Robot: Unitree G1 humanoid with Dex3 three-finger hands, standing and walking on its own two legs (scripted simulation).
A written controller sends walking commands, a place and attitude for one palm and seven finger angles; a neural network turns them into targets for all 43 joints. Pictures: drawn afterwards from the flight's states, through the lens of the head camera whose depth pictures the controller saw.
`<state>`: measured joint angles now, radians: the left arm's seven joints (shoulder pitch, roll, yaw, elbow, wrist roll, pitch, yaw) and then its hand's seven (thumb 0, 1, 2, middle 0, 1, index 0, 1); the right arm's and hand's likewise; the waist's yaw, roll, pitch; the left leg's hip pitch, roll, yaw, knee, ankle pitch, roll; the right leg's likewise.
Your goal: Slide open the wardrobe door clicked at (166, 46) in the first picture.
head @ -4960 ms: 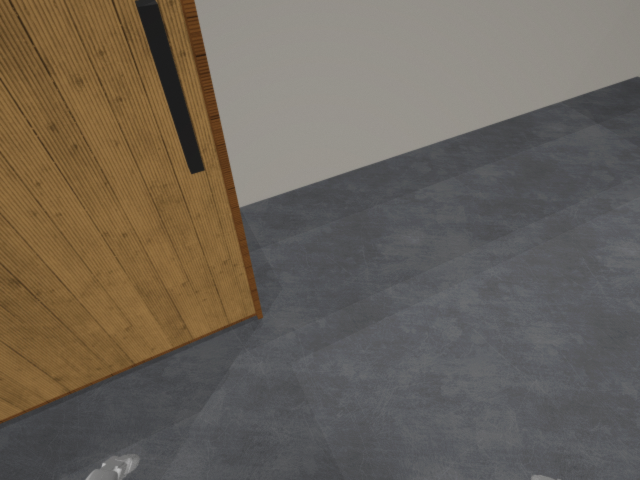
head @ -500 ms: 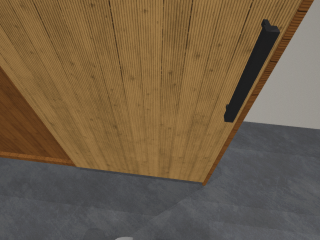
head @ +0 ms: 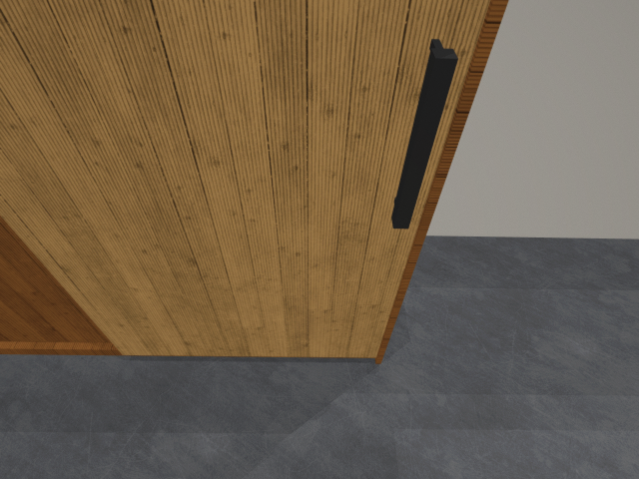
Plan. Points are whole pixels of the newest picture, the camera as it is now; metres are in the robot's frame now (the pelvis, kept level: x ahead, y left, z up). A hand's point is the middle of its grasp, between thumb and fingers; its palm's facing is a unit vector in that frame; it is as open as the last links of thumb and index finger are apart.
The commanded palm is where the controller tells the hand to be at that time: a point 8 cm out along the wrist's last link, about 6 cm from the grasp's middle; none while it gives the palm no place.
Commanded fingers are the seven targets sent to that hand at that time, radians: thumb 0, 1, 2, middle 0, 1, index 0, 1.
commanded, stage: come to a stop and stand still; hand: right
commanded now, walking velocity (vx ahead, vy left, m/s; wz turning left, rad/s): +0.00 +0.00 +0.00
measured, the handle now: (415, 146) +0.55 -0.14 +0.12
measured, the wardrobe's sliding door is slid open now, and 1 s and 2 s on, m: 0.00 0.00 0.00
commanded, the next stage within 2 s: look again from close up in 0.54 s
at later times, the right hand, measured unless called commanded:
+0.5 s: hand out of the picture +0.01 -0.24 -0.17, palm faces -0.01 +0.98 -0.21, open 7.3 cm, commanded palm none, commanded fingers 0.00 -0.90 -0.90 0.20 0.30 0.20 0.30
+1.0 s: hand out of the picture -0.01 -0.24 -0.17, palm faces -0.01 +0.98 -0.20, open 7.4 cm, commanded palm none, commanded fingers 0.00 -0.90 -0.90 0.20 0.30 0.20 0.30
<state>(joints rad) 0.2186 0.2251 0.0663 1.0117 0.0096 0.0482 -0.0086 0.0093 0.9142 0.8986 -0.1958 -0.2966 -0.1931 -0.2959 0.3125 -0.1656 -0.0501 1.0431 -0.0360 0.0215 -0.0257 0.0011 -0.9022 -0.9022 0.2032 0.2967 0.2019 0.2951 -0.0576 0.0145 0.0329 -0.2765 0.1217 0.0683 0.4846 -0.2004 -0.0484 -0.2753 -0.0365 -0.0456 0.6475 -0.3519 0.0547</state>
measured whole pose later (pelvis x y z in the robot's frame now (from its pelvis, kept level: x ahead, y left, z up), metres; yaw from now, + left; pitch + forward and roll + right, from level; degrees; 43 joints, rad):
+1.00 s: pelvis -0.01 -0.07 +0.00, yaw +2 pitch -1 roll +0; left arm 0.30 0.18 -0.01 1.07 0.01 -0.03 0.02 0.02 0.93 0.90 -0.20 -0.30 -0.20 -0.30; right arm 0.30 -0.14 0.02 1.10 -0.01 -0.01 -0.03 0.00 -0.91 -0.90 0.20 0.30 0.20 0.29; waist 0.00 -0.03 0.02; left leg -0.21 0.05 0.04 0.50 -0.28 -0.02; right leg -0.19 0.05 -0.11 0.46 -0.26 -0.08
